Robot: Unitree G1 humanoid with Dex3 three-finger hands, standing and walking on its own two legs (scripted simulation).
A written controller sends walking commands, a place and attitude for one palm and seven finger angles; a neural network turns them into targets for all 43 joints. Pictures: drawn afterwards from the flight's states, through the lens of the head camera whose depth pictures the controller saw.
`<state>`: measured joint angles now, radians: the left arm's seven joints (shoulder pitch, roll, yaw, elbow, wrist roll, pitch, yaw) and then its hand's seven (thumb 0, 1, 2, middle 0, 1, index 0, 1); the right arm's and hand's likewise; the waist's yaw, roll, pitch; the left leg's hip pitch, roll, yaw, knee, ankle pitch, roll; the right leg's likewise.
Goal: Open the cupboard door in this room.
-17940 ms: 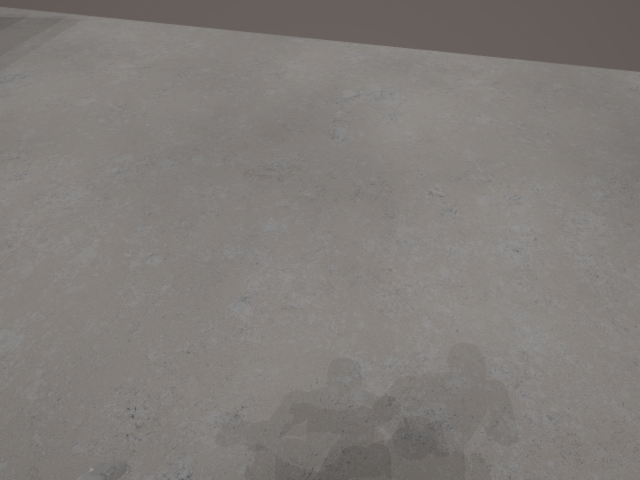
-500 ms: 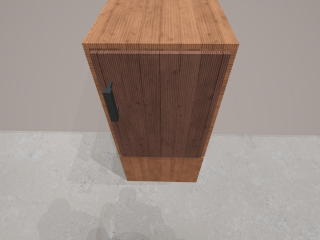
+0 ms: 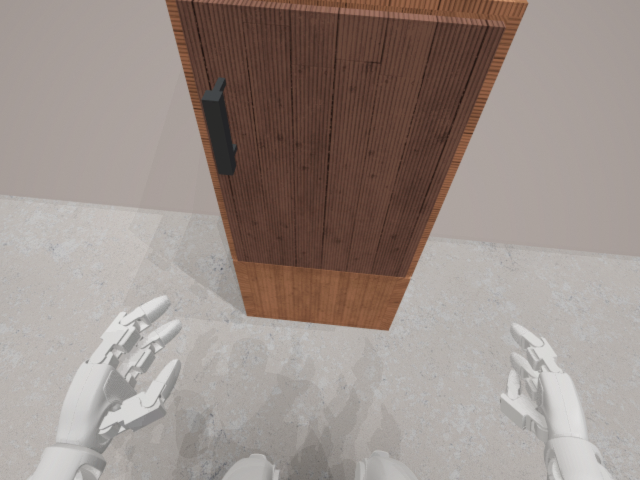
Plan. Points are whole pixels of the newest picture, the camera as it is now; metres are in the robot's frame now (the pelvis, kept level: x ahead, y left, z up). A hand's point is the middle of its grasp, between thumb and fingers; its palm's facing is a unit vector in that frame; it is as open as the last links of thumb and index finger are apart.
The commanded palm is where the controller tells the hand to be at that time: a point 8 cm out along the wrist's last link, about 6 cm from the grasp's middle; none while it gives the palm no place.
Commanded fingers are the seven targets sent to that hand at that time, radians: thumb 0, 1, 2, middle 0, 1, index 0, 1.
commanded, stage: raise the hand with hooked fingers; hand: left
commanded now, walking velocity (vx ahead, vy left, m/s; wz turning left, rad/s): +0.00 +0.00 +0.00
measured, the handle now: (224, 127) +0.59 +0.20 +0.09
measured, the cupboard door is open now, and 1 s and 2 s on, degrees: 0 0 0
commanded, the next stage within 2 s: move the hooked fingers beside the handle in 1.70 s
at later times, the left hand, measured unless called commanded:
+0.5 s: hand (113, 352) +0.23 +0.25 +0.06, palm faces +0.00 -1.00 -0.06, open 11.5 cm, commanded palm +0.21 +0.30 +0.06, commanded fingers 0.00 -0.17 0.44 -0.28 -0.99 -0.28 -0.99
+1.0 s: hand (72, 300) +0.28 +0.29 +0.09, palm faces +0.02 -1.00 -0.05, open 13.8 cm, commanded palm +0.25 +0.34 +0.10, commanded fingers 0.00 -0.50 0.30 -0.30 -1.20 -0.30 -1.20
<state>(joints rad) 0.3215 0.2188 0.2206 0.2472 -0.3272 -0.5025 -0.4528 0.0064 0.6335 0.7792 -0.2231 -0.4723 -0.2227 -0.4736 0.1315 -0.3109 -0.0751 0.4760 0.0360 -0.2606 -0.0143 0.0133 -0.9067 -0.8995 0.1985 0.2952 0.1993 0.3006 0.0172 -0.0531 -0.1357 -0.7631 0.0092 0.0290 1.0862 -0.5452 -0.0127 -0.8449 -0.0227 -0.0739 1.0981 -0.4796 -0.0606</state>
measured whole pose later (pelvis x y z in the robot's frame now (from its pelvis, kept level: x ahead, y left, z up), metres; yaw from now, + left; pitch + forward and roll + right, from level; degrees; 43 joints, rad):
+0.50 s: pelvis -0.01 +0.02 +0.01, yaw +0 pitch +13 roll -1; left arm 0.25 0.30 0.30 0.16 -0.34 -0.35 -0.38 0.00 0.05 0.53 -0.26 -0.85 -0.26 -0.85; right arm 0.31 -0.25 0.02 0.57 0.04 -0.23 -0.05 0.02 -0.90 -0.90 0.21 0.30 0.21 0.30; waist -0.02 0.02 -0.10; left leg -0.76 0.01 0.01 1.04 -0.51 0.01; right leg -0.81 -0.02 -0.09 0.99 -0.41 -0.03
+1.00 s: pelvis +0.01 +0.03 +0.03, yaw +1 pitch +11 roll -2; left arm 0.06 0.38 0.38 0.30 -0.35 -0.27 -0.48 -0.01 -0.46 0.31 -0.30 -1.17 -0.30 -1.17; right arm 0.25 -0.25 0.06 0.54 0.04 -0.23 -0.06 0.01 -0.90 -0.90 0.20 0.30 0.20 0.30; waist 0.01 0.02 -0.08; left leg -0.64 0.01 0.00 0.95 -0.49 0.03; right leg -0.67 -0.02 -0.10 0.88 -0.39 -0.02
